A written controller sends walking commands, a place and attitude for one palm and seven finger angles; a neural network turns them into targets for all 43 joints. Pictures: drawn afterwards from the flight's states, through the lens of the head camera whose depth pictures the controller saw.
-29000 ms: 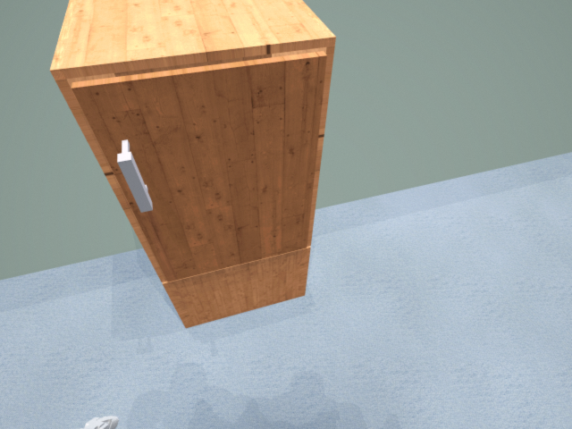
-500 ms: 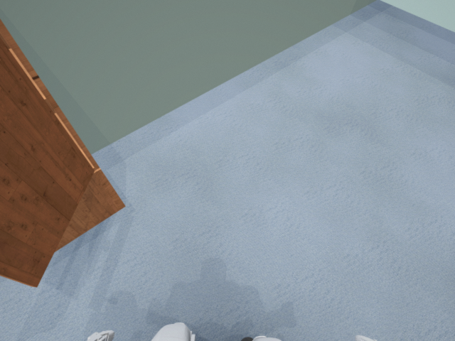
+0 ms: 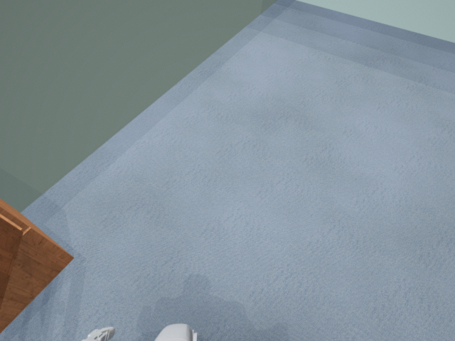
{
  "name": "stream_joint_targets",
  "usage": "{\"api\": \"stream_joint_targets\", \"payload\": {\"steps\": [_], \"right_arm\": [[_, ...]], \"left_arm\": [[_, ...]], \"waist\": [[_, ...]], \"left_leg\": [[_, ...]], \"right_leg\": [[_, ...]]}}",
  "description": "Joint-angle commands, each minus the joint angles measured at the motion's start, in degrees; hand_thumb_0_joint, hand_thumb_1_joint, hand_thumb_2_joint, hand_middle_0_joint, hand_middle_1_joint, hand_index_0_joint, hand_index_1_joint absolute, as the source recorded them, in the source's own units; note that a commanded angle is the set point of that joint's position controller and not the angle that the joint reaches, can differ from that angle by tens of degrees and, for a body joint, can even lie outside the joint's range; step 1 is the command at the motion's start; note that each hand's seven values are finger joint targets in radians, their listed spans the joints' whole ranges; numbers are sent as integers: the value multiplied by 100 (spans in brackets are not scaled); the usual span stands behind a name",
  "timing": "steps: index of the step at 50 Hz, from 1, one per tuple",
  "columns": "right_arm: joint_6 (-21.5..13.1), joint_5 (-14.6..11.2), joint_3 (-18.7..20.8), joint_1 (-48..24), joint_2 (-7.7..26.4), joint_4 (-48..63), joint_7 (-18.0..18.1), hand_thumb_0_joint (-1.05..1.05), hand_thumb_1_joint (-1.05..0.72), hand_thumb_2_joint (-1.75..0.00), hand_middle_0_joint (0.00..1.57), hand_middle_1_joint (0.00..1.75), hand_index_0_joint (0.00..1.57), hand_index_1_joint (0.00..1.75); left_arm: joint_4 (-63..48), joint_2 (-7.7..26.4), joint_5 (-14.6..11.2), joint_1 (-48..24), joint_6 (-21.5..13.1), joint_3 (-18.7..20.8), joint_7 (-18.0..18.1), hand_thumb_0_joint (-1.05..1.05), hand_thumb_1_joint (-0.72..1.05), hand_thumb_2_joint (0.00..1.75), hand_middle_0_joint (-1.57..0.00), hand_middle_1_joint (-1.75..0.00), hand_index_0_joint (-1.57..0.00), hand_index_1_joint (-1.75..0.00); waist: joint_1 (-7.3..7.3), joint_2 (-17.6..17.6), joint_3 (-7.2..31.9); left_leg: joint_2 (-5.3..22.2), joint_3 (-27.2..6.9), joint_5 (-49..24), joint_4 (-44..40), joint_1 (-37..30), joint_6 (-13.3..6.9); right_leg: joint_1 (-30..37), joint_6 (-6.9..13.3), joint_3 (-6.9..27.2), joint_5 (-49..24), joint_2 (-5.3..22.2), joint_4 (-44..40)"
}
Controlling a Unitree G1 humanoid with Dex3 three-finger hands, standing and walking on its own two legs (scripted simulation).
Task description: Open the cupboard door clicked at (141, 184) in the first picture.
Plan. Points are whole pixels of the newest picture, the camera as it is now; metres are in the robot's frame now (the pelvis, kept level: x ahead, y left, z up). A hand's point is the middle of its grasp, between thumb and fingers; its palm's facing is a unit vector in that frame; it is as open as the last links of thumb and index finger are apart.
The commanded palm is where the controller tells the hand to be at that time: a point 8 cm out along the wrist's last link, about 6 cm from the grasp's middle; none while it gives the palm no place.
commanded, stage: walk to a spot facing it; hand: left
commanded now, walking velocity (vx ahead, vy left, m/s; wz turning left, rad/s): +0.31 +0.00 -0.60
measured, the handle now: out of the picture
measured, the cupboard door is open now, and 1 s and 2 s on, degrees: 42 42 42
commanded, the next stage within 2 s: turn to face it in 1.00 s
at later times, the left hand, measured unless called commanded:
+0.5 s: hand (190, 227) +0.37 +0.12 -0.16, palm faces -0.37 -0.91 -0.18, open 7.4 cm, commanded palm none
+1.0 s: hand (219, 189) +0.50 +0.06 -0.18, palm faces -0.43 -0.88 -0.18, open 7.3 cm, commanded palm none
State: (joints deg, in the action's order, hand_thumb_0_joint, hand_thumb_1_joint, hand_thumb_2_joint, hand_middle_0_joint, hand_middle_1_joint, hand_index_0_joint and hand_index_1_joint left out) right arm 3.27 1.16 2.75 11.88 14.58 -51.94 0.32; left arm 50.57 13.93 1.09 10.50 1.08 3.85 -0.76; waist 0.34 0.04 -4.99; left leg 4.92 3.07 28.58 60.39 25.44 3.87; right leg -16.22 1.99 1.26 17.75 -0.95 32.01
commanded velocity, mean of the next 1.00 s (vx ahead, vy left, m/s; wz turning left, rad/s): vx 0.33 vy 0.00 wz -0.44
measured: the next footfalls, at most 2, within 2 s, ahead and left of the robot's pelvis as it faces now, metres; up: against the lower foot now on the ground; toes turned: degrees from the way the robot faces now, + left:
left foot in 0.18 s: +0.13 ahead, +0.14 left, +0.00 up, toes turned -4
right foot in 0.54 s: +0.29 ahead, -0.18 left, +0.00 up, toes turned -27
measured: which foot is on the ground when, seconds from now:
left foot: up 0.00-0.16, down 0.18-0.54, up 0.56-0.92, down 0.94-1.00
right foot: down 0.00-0.18, up 0.20-0.52, down 0.54-0.94, up 0.96-1.00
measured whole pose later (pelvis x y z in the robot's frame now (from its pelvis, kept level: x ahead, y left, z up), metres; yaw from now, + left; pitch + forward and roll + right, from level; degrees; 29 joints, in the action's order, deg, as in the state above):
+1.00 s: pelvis +0.40 -0.11 -0.01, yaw -31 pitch +1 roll +0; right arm -3.8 2.7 1.3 8.9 10.1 -52.7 -0.3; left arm 59.7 13.1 0.8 18.1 -1.0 3.9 -1.5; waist 1.5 -2.7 -1.5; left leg 4.7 7.1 13.8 34.4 20.7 -0.2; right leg -16.2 2.3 0.2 27.8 -1.7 52.9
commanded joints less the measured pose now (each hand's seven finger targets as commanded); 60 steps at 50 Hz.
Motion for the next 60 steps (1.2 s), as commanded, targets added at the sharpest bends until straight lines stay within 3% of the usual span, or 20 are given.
{"api": "stream_joint_targets", "payload": {"steps": [1, 7, 8, 9, 10, 12, 17, 22, 25, 26, 27, 28, 30, 33, 42, 45, 47, 48, 55, 60], "right_arm": [[-364, -11, 113, -527, 272, 717, -111, 0, -90, -90, 20, 30, 20, 30], [-568, -25, 163, 326, 477, 439, -27, 0, -90, -90, 20, 30, 20, 30], [-621, 17, 240, 868, 846, 246, 66, 0, -90, -90, 20, 30, 20, 30], [-669, 162, 387, 1595, 1519, 133, 108, 0, -90, -90, 20, 30, 20, 30], [-651, 132, 346, 1790, 1525, 128, 137, 0, -90, -90, 20, 30, 20, 30], [-696, 163, 239, 1296, 1144, 284, 102, 0, -90, -90, 20, 30, 20, 30], [-800, 112, 57, 1252, 666, 61, 148, 0, -90, -90, 20, 30, 20, 30], [-744, 127, 95, 1380, 760, -109, 103, 0, -90, -90, 20, 30, 20, 30], [-691, 79, 92, 1087, 897, -97, 78, 0, -90, -90, 20, 30, 20, 30], [-711, 6, 45, 815, 780, 3, 33, 0, -90, -90, 20, 30, 20, 30], [-724, -126, -50, 696, 351, 270, -2, 0, -90, -90, 20, 30, 20, 30], [-703, -141, -24, 298, 485, 419, 13, 0, -90, -90, 20, 30, 20, 30], [-667, -83, 73, 131, 494, 334, -12, 0, -90, -90, 20, 30, 20, 30], [-488, 42, 54, 551, 295, -52, -22, 0, -90, -90, 20, 30, 20, 30], [-637, 25, 56, -158, 59, 178, -138, 0, -90, -90, 20, 30, 20, 30], [-747, 47, 137, 418, 372, -61, -58, 0, -90, -90, 20, 30, 20, 30], [-759, 195, 329, 1845, 1313, -368, 44, 0, -90, -90, 20, 30, 20, 30], [-678, 170, 308, 1849, 1197, -331, 58, 0, -90, -90, 20, 30, 20, 30], [-797, 116, 111, 780, 593, -237, 136, 0, -90, -90, 20, 30, 20, 30], [-619, 15, 66, 776, 445, -472, 66, 0, -90, -90, 20, 30, 20, 30]], "left_arm": [[-206, 1215, 41, 398, -212, 301, 66, 0, 90, 90, -20, -30, -20, -30], [-202, 1044, 13, 43, -216, 282, -35, 0, 90, 90, -20, -30, -20, -30], [-286, 700, -5, 10, -219, 203, -77, 0, 90, 90, -20, -30, -20, -30], [-429, 328, -73, -2, -223, 112, -130, 0, 90, 90, -20, -30, -20, -30], [-615, 517, -17, -443, -281, 122, -139, 0, 90, 90, -20, -30, -20, -30], [-589, 484, 78, -666, -308, 199, -227, 0, 90, 90, -20, -30, -20, -30], [-425, 52, 44, -644, -168, 29, -395, 0, 90, 90, -20, -30, -20, -30], [-455, 82, 28, -1079, -144, -25, -407, 0, 90, 90, -20, -30, -20, -30], [-136, 416, 45, 64, -172, 102, -332, 0, 90, 90, -20, -30, -20, -30], [199, 818, 80, 1079, -225, 233, -262, 0, 90, 90, -20, -30, -20, -30], [349, 1584, 88, 1945, -270, 456, -143, 0, 90, 90, -20, -30, -20, -30], [388, 1817, -76, 1886, -252, 463, -62, 0, 90, 90, -20, -30, -20, -30], [95, 1335, -97, 668, -223, 307, 22, 0, 90, 90, -20, -30, -20, -30], [-110, 798, 6, -58, -355, 135, 46, 0, 90, 90, -20, -30, -20, -30], [358, 798, -16, 526, -482, 185, -31, 0, 90, 90, -20, -30, -20, -30], [379, 624, -39, 486, -458, 154, -19, 0, 90, 90, -20, -30, -20, -30], [193, 136, -90, 593, -493, 11, -76, 0, 90, 90, -20, -30, -20, -30], [55, 299, -20, 127, -507, 34, -54, 0, 90, 90, -20, -30, -20, -30], [75, -52, 14, -162, -236, 4, -230, 0, 90, 90, -20, -30, -20, -30], [476, -28, 41, 477, -347, -55, -112, 0, 90, 90, -20, -30, -20, -30]], "waist": [[196, -624, 570], [-315, -650, 490], [-561, 323, 700], [-858, 2148, 1004], [-896, 1564, 739], [-608, 523, 131], [-287, 1141, 312], [-334, 996, 365], [366, 569, 636], [878, -23, 1043], [1205, -1669, 1737], [1079, -1665, 1670], [488, -693, 492], [-116, -661, 413], [49, -533, 385], [-290, 32, 502], [-782, 1959, 1385], [-841, 1222, 987], [-197, 964, 452], [28, 500, 711]], "left_leg": [[-89, -21, -486, -1098, 311, 26], [-374, 185, -1300, -3309, -2007, -44], [247, -547, -627, -3842, -3047, -238], [2042, -2907, 641, -4629, -3650, -893], [2672, -3528, 770, -4964, -3254, -1377], [2245, -2806, -137, -4998, -2297, -1393], [1265, 16, -3756, -4403, -2714, -782], [1330, 708, -4029, -4192, -2526, -723], [1269, 1028, -4896, -2680, -1676, -538], [974, 1230, -4364, -1357, -504, -336], [-64, 1248, -216, 952, 1225, -40], [16, 133, 665, 1999, 1794, -145], [527, -227, -290, 1819, 1645, -121], [559, -178, -776, 512, 448, -30], [-3, 197, -1694, -2486, -158, -53], [14, 60, -1894, -3468, -1805, -198], [2366, -2811, -1417, -4365, -3689, -1353], [2590, -3034, -1397, -4491, -3285, -1651], [1427, 141, -3957, -4377, -1917, -910], [826, 291, -3393, -3565, -1087, -705]], "right_leg": [[661, 986, 1812, -290, 1314, -1534], [-776, 576, 1692, 795, 745, -965], [-1603, 300, 1284, 901, 258, 4], [-2661, -81, 174, 1740, -500, 2110], [-2905, -65, 296, 1639, 45, 3052], [-2914, -130, 214, 938, 402, 3765], [-2567, -262, -425, -39, 544, 2792], [-1350, -76, -972, -307, 274, 890], [767, 262, -1129, -410, -80, 269], [2463, 515, -583, -235, 225, 140], [3631, 1240, 2524, 1, 2107, -777], [3236, 1429, 3578, -34, 2573, -1662], [1377, 1312, 2793, 1158, 2362, -2014], [-75, 957, 1256, -47, 1628, -2045], [622, 864, 1020, -635, 1254, -1710], [-73, 531, 763, -1011, 867, -569], [-1966, 2, -439, 1414, -202, 2757], [-2338, 38, -16, 1544, 102, 3685], [-1517, -267, -441, 267, 621, 2022], [709, -231, -1003, -1182, 130, -70]]}}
